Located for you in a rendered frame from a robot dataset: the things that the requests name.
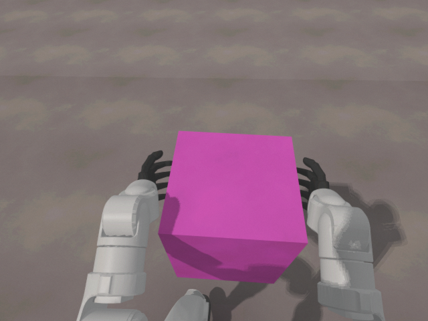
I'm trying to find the robot left hand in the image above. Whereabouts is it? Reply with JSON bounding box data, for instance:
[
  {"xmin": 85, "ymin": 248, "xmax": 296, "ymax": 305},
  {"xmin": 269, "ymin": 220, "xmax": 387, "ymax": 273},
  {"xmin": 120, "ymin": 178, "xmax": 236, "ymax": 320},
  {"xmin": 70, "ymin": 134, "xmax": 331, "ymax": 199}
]
[{"xmin": 138, "ymin": 150, "xmax": 172, "ymax": 201}]

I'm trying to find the robot left thigh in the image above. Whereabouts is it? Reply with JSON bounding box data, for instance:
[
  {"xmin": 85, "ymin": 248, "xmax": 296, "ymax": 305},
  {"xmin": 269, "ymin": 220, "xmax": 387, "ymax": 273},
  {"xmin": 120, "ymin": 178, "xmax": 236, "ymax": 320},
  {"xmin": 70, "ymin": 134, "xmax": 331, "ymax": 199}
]
[{"xmin": 165, "ymin": 295, "xmax": 209, "ymax": 321}]

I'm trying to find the robot right hand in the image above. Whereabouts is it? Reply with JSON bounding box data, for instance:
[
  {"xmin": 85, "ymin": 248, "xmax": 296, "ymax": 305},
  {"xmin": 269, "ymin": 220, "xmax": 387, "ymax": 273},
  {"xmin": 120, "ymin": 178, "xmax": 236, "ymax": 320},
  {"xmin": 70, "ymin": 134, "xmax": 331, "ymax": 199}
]
[{"xmin": 296, "ymin": 157, "xmax": 329, "ymax": 210}]

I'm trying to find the robot right forearm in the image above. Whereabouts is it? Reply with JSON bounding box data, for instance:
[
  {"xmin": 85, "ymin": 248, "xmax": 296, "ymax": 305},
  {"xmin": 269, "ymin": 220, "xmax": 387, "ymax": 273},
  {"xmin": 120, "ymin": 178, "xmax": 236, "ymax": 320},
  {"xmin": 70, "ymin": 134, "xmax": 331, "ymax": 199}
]
[{"xmin": 307, "ymin": 189, "xmax": 385, "ymax": 321}]

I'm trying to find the robot left forearm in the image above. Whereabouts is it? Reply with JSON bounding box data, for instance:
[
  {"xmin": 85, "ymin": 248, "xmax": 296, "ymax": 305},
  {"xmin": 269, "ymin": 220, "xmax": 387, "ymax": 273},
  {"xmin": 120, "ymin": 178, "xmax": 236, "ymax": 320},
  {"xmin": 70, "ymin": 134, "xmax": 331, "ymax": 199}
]
[{"xmin": 76, "ymin": 179, "xmax": 159, "ymax": 321}]

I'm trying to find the carton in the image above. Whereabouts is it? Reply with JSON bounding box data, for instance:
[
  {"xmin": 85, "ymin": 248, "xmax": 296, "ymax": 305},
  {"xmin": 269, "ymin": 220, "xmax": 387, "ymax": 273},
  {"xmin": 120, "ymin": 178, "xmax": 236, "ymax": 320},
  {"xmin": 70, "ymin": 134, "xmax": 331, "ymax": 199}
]
[{"xmin": 158, "ymin": 131, "xmax": 308, "ymax": 284}]

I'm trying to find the robot left shin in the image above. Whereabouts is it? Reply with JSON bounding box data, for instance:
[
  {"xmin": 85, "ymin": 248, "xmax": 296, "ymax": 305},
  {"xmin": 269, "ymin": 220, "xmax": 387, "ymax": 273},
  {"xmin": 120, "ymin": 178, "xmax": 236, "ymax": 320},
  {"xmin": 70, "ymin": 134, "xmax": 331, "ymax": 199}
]
[{"xmin": 185, "ymin": 289, "xmax": 205, "ymax": 299}]

